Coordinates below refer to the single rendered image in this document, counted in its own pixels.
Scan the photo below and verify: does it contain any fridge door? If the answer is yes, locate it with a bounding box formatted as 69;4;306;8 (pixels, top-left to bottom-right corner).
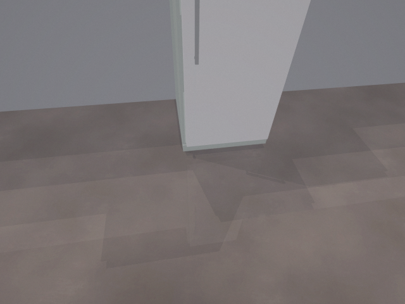
181;0;311;147

